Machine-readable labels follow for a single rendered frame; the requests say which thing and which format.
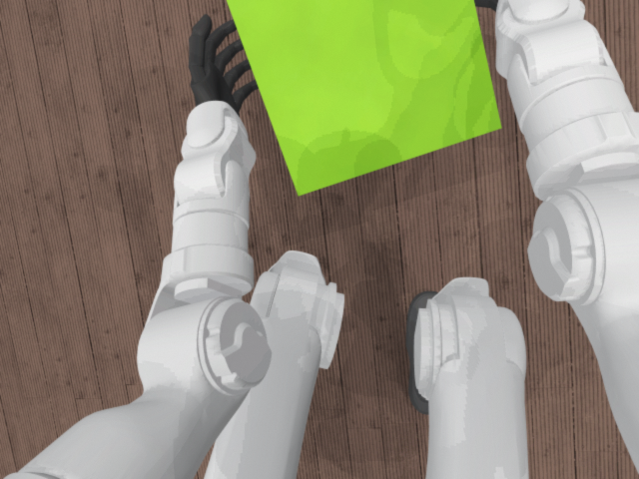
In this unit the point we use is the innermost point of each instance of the right robot forearm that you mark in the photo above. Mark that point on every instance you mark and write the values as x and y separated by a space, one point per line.
569 101

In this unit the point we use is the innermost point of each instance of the right robot foot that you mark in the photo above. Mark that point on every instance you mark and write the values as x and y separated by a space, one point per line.
420 301

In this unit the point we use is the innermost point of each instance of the left robot upper arm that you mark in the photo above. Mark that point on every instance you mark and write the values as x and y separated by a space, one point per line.
197 364

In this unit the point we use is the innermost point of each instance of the left robot forearm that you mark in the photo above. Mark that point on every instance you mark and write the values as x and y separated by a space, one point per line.
211 217

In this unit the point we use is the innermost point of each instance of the left robot hand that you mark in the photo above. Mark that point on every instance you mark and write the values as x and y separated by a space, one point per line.
207 69

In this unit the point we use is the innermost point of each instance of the carton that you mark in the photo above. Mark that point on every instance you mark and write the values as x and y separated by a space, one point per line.
354 86

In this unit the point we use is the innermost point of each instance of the right robot upper arm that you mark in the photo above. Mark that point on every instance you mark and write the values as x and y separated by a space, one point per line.
585 250

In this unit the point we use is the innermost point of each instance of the robot left shin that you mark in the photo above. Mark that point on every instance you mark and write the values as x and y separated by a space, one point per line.
265 290

